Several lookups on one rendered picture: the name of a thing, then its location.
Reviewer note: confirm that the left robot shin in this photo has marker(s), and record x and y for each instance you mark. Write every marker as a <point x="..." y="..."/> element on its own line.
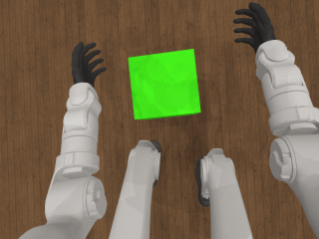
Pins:
<point x="145" y="143"/>

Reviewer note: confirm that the left robot forearm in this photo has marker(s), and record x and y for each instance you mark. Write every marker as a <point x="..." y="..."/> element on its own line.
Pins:
<point x="79" y="148"/>

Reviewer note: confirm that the robot right foot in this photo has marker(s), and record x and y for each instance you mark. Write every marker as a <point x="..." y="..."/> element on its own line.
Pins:
<point x="204" y="201"/>

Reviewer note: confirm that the carton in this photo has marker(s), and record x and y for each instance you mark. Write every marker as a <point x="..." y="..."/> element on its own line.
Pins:
<point x="164" y="85"/>

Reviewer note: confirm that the right robot forearm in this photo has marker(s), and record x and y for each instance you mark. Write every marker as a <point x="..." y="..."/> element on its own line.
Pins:
<point x="286" y="95"/>

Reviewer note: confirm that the robot left hand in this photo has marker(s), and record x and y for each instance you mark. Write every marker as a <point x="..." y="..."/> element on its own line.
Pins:
<point x="81" y="69"/>

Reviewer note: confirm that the robot left upper arm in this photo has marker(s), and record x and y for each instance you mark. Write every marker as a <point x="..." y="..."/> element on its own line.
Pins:
<point x="72" y="208"/>

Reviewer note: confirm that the robot right hand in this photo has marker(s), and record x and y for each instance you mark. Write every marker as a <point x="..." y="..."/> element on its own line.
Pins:
<point x="261" y="29"/>

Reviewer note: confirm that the robot right upper arm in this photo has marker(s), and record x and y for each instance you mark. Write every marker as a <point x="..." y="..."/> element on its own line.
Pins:
<point x="294" y="159"/>

